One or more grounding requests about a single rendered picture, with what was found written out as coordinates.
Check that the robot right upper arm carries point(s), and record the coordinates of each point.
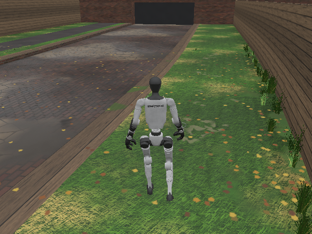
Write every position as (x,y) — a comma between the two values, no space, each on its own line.
(173,110)

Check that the right robot forearm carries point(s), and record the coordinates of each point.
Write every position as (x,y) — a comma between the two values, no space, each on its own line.
(179,126)

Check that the robot torso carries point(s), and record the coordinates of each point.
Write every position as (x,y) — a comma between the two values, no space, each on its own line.
(155,114)

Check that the robot right foot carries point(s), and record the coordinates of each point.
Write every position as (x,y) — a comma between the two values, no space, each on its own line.
(169,197)

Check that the robot left upper arm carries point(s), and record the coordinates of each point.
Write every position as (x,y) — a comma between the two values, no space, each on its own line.
(138,110)

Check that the robot right hand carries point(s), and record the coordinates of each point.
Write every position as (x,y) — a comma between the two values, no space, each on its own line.
(177,133)

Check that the robot left hand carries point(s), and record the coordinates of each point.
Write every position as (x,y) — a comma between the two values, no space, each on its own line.
(127,143)

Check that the left robot forearm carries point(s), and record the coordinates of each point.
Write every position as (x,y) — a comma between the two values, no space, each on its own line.
(131,130)

